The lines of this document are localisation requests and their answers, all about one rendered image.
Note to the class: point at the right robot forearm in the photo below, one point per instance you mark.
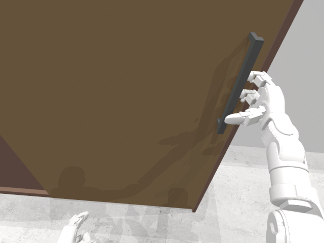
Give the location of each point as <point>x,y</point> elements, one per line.
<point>291,187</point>

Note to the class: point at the right robot hand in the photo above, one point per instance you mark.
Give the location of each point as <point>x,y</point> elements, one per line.
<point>271,101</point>

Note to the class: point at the wardrobe door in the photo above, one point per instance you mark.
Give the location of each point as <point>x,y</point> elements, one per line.
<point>13,172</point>
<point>117,100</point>

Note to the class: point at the handle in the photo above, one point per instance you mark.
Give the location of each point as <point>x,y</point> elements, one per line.
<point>246,68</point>

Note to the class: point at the left robot hand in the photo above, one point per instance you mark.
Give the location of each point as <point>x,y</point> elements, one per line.
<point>69,233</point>

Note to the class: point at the right robot upper arm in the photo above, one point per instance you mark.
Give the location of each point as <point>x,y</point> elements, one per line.
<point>294,227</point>

